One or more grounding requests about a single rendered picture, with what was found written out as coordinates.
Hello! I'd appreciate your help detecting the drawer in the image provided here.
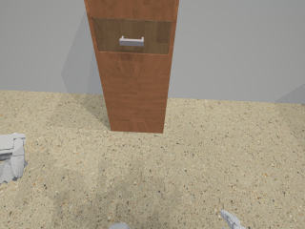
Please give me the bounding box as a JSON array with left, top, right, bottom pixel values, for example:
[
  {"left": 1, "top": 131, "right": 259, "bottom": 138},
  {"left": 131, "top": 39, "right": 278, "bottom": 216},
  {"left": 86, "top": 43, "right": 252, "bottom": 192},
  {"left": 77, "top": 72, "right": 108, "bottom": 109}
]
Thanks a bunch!
[{"left": 92, "top": 17, "right": 172, "bottom": 54}]

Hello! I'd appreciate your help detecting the left robot hand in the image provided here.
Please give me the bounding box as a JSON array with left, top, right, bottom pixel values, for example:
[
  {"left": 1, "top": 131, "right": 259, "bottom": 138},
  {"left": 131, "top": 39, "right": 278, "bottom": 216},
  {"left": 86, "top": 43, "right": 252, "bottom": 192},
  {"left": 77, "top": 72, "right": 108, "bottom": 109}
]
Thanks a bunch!
[{"left": 0, "top": 132, "right": 28, "bottom": 185}]

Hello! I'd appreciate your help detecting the cabinet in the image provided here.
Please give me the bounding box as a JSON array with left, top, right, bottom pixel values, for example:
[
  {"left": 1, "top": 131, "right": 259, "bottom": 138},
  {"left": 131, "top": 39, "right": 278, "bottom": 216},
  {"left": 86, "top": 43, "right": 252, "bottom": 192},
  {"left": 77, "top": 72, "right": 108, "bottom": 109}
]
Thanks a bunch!
[{"left": 84, "top": 0, "right": 179, "bottom": 134}]

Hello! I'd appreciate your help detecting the right robot hand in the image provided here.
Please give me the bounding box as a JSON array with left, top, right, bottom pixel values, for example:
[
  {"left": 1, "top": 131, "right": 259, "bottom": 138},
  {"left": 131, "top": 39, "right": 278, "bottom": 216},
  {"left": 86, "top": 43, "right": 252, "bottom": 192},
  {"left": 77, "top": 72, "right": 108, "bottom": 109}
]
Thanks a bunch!
[{"left": 220, "top": 210, "right": 246, "bottom": 229}]

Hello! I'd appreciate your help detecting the handle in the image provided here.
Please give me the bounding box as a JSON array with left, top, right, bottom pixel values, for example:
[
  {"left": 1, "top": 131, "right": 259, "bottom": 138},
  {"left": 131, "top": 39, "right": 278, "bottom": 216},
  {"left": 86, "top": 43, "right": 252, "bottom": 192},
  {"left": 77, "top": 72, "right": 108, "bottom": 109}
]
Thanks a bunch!
[{"left": 119, "top": 36, "right": 144, "bottom": 47}]

